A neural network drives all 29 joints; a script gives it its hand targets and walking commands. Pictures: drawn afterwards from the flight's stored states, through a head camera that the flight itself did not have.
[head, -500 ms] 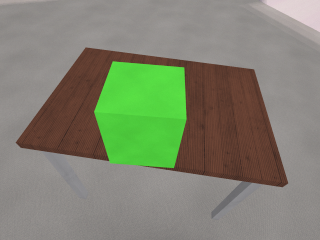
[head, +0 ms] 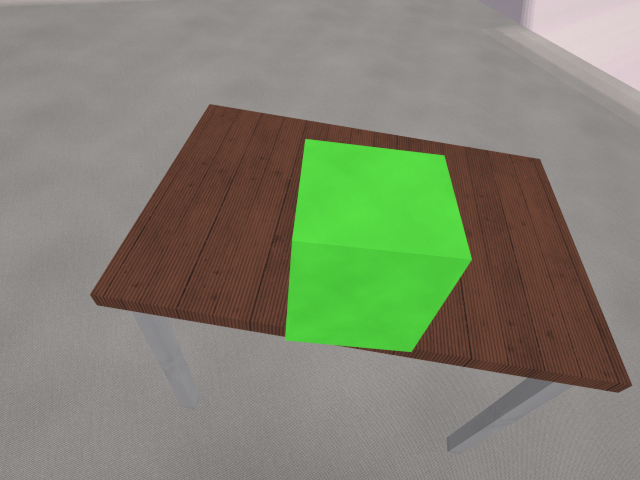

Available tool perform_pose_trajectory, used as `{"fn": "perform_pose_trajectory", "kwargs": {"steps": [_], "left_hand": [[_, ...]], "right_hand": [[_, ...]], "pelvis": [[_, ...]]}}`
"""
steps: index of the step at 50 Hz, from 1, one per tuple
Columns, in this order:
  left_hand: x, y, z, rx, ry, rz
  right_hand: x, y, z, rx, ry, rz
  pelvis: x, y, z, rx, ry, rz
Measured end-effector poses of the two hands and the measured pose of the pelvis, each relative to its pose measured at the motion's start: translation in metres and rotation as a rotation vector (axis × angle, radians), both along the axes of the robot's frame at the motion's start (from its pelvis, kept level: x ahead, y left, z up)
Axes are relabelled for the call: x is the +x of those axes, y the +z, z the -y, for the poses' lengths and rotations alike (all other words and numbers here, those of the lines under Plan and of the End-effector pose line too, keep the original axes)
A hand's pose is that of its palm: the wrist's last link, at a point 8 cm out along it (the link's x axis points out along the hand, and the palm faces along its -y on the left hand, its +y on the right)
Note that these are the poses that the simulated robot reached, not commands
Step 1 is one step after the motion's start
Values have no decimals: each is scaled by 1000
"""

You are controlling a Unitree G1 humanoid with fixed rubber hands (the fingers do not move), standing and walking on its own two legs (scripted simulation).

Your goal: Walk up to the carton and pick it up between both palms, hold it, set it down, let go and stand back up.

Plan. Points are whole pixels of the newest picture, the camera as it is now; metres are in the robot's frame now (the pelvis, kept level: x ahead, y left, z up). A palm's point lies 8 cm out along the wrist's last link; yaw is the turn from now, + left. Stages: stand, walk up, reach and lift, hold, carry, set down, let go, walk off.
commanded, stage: walk up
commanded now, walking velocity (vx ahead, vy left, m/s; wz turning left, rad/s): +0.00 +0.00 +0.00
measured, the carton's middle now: (361, 251) +0.44 -0.04 +0.01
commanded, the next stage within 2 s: none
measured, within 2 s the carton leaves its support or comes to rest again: neither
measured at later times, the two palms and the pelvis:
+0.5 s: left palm out of the picture -0.02 +0.22 -0.15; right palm out of the picture -0.04 -0.18 -0.15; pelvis -0.01 +0.02 +0.00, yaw -1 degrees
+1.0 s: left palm out of the picture +0.00 +0.23 -0.14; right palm out of the picture -0.10 -0.24 -0.12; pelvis +0.01 -0.01 +0.01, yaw -1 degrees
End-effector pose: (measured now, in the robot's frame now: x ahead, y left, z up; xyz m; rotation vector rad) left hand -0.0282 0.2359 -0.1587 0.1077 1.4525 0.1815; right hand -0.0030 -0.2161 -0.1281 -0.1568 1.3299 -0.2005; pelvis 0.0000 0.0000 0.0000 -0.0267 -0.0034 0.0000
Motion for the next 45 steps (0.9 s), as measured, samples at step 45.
{"fn": "perform_pose_trajectory", "kwargs": {"steps": [45], "left_hand": [[-22, 17, 5, -26, -77, -76]], "right_hand": [[-77, -7, -14, 29, -102, -156]], "pelvis": [[-10, 7, -11, -17, -12, 13]]}}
